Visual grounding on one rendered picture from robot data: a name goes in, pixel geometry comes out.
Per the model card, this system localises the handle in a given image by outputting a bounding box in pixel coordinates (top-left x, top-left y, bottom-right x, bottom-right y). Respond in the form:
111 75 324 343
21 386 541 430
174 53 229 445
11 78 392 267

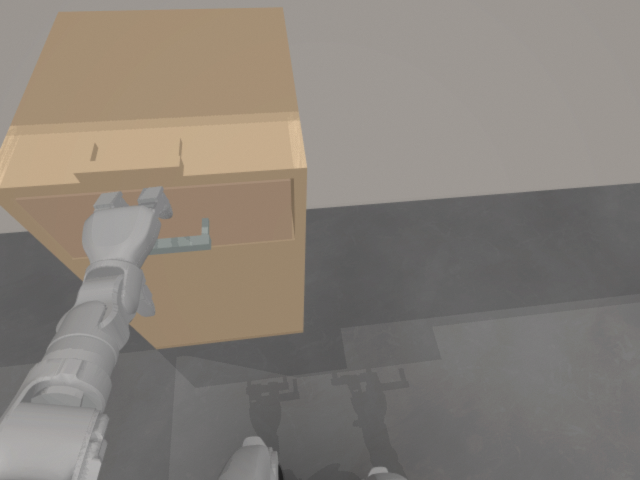
149 218 211 255
73 156 184 183

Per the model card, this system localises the left robot hand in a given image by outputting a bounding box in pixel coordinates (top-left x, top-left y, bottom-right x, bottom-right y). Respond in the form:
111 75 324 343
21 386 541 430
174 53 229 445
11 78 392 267
82 186 173 317

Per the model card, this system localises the drawer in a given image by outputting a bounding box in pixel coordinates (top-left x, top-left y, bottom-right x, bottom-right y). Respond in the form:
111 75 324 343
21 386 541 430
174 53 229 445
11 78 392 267
16 179 292 258

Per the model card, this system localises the cabinet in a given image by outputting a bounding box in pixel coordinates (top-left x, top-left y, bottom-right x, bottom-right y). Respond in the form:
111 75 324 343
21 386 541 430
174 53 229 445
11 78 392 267
0 7 307 349

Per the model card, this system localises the left robot shin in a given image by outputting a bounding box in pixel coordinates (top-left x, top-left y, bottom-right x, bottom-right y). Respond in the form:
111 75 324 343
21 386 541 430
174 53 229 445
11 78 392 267
242 436 268 449

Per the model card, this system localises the left robot forearm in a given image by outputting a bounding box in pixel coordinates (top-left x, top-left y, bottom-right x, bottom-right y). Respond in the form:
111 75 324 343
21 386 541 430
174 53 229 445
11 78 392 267
0 259 143 433

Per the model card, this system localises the robot left thigh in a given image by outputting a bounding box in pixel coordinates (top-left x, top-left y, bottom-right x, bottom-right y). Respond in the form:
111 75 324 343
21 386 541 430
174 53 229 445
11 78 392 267
217 445 278 480

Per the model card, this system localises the left robot upper arm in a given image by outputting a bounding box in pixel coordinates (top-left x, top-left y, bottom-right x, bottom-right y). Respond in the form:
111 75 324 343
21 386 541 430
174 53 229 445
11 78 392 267
0 402 109 480

